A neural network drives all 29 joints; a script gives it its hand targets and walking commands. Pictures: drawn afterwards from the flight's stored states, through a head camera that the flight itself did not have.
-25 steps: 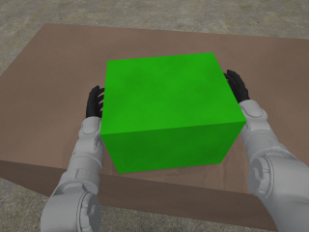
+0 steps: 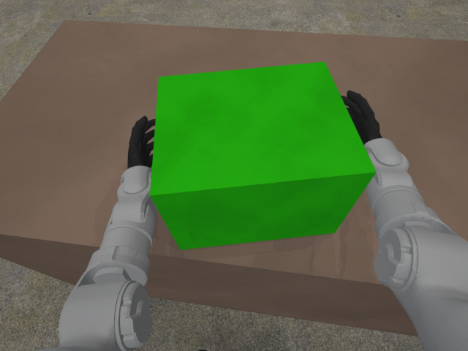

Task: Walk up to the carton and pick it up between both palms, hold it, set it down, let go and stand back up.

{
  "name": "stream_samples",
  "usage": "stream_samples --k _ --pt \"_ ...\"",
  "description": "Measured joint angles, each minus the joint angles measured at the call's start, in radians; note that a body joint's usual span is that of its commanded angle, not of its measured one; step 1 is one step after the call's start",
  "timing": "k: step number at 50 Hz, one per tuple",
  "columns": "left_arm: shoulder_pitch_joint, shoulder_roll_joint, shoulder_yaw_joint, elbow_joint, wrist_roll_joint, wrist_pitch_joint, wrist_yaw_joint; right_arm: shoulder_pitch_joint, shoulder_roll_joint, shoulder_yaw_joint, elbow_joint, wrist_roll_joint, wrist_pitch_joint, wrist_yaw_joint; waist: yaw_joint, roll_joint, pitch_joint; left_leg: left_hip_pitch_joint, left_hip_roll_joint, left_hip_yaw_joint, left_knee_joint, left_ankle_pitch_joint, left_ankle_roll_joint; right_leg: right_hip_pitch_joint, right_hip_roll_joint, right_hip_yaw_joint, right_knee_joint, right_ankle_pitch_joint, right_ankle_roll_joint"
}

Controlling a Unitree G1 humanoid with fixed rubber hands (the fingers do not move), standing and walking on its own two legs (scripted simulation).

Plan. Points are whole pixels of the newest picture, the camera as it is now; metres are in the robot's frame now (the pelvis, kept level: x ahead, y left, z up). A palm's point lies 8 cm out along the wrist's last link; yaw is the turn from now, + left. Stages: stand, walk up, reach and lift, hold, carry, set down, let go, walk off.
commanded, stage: set down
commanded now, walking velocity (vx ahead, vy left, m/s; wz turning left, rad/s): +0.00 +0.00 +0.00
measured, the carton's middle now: (250, 158) +0.45 +0.00 +0.04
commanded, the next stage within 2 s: none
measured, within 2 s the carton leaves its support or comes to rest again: rests again in 0.12 s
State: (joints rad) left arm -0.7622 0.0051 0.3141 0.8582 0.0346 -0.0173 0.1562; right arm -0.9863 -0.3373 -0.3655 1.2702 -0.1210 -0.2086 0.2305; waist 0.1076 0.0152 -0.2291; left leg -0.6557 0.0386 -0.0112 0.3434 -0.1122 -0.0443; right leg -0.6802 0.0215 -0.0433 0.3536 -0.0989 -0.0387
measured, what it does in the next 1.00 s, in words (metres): stands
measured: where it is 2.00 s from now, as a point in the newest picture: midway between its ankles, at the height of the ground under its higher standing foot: outside the picture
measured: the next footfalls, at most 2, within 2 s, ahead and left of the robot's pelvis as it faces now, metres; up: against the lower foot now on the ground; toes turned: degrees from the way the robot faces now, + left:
none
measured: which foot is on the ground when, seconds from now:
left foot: down 0.00-1.00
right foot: down 0.00-1.00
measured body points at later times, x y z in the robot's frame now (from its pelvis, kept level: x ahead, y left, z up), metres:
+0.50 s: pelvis +0.00 +0.01 -0.01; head +0.11 -0.01 +0.42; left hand +0.44 +0.20 +0.04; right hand +0.50 -0.19 +0.05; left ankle +0.00 +0.15 -0.74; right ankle +0.01 -0.09 -0.74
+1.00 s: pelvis -0.02 +0.01 -0.02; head +0.12 -0.02 +0.41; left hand +0.44 +0.20 +0.04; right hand +0.50 -0.19 +0.04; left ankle +0.00 +0.15 -0.74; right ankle +0.01 -0.09 -0.74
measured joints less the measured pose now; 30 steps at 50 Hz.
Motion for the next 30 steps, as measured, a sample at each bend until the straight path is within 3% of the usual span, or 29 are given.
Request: stream_samples --k 20,30 --pt "-0.029 0.038 -0.110 0.003 -0.072 -0.004 0.045 -0.039 -0.049 0.130 0.047 0.137 0.032 -0.012 0.014 -0.002 -0.048 -0.123 0.006 0.003 0.104 -0.044 0.005 -0.103 0.002 -0.004 0.062 -0.021 0.005" --pt "-0.043 0.038 -0.115 -0.003 -0.088 0.001 0.046 -0.052 -0.060 0.139 0.053 0.155 0.030 -0.020 0.021 -0.001 -0.062 -0.178 0.008 0.004 0.144 -0.054 0.005 -0.159 0.002 -0.005 0.101 -0.030 0.004"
